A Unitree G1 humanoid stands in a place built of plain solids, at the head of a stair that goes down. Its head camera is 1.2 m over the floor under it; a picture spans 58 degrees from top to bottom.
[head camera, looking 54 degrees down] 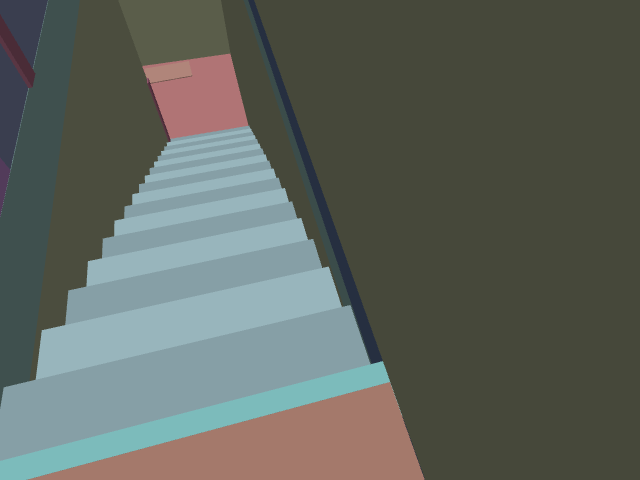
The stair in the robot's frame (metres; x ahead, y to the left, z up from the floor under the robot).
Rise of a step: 0.17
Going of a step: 0.28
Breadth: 1.14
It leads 15 degrees to the left of straight ahead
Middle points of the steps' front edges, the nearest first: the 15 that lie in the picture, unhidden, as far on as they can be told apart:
0.30 0.37 0.00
0.57 0.44 -0.17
0.84 0.51 -0.34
1.11 0.58 -0.51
1.38 0.65 -0.68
1.65 0.72 -0.85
1.91 0.80 -1.02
2.18 0.87 -1.19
2.45 0.94 -1.36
2.72 1.01 -1.53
2.99 1.08 -1.70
3.26 1.15 -1.87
3.53 1.22 -2.04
3.80 1.29 -2.21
4.07 1.36 -2.38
